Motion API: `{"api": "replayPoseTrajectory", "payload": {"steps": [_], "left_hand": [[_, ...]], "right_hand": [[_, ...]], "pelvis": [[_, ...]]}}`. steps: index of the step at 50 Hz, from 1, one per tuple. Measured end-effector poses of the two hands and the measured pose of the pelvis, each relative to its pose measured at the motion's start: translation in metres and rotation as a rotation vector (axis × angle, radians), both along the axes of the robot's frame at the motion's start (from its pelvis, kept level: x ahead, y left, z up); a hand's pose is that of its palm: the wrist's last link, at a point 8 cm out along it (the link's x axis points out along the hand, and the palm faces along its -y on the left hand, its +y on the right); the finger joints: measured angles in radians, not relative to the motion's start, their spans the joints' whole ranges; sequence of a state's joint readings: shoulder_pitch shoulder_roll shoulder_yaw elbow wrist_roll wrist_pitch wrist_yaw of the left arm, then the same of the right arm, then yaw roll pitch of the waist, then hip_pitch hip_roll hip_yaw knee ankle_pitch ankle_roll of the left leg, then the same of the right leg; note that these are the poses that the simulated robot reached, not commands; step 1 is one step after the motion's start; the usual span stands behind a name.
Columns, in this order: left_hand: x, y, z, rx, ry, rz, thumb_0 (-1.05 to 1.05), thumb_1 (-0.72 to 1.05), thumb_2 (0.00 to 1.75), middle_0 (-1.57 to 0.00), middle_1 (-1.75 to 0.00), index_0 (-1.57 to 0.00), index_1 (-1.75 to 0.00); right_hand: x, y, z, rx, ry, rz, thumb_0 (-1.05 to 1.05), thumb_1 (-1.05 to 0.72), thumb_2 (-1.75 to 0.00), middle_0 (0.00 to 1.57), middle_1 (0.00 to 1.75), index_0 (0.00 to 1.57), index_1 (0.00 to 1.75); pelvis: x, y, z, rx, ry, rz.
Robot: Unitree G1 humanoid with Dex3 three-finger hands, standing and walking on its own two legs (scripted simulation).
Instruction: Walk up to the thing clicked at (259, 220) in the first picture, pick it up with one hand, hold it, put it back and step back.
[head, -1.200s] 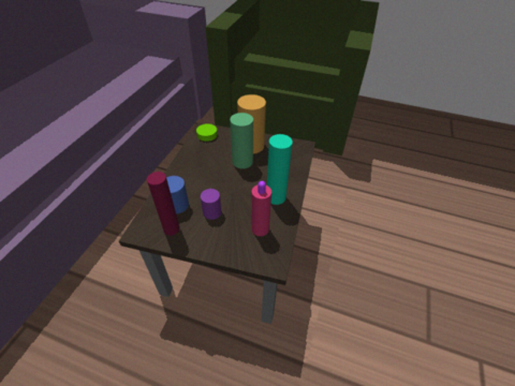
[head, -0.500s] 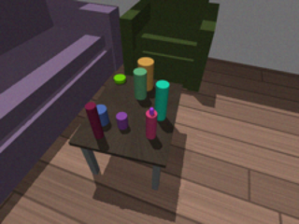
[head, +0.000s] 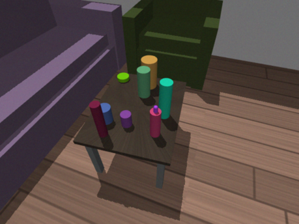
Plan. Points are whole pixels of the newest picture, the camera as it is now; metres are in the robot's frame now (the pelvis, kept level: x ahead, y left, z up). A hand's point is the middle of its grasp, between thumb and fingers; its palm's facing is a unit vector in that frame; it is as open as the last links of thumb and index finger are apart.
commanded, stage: walk up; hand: right
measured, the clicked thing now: (155, 120) +0.68 -0.02 -0.25
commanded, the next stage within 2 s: none
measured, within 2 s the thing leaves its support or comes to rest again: neither
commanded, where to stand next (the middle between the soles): +0.24 +0.23 m, yaw -4 degrees
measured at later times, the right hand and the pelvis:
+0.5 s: hand out of the picture +0.11 -0.13 -0.17, palm faces +0.01 +0.96 -0.28, open 7.4 cm; pelvis +0.08 +0.13 -0.02, yaw -1 degrees
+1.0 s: hand (159, 200) +0.27 -0.02 -0.17, palm faces -0.01 +0.93 -0.36, open 7.4 cm; pelvis +0.17 +0.24 -0.04, yaw -2 degrees
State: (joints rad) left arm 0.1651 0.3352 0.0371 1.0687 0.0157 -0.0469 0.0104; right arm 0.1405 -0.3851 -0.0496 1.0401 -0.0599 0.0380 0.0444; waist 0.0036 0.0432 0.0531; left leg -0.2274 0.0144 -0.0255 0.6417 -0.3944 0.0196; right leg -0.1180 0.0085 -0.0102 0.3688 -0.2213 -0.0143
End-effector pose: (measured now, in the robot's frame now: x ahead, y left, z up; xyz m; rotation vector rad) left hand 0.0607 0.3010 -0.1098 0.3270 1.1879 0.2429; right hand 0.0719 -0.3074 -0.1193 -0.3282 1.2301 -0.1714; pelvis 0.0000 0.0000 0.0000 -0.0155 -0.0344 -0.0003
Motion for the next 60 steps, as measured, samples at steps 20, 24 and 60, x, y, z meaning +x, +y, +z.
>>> {"api": "replayPoseTrajectory", "payload": {"steps": [20,24,60], "left_hand": [[0.036,0.176,0.001,0.174,0.055,-0.026,0.01,0.9,0.9,-0.2,-0.3,-0.2,-0.3],[0.074,0.17,0.011,0.146,0.001,-0.077,0.01,0.9,0.9,-0.2,-0.3,-0.2,-0.3],[0.191,0.247,-0.035,0.009,0.009,-0.087,0.01,0.9,0.9,-0.2,-0.3,-0.21,-0.3]], "right_hand": [[0.033,0.113,-0.012,0.022,-0.051,-0.046,0.0,-0.9,-0.9,0.2,0.3,0.2,0.3],[0.032,0.132,-0.018,0.058,-0.021,-0.054,0.0,-0.9,-0.9,0.21,0.3,0.2,0.3],[0.204,0.241,-0.017,-0.03,-0.158,-0.031,0.0,-0.9,-0.9,0.21,0.3,0.2,0.3]], "pelvis": [[0.058,0.121,-0.027,0.022,-0.018,-0.007],[0.078,0.13,-0.021,0.032,-0.013,-0.013],[0.175,0.241,-0.036,-0.003,-0.009,-0.055]]}}
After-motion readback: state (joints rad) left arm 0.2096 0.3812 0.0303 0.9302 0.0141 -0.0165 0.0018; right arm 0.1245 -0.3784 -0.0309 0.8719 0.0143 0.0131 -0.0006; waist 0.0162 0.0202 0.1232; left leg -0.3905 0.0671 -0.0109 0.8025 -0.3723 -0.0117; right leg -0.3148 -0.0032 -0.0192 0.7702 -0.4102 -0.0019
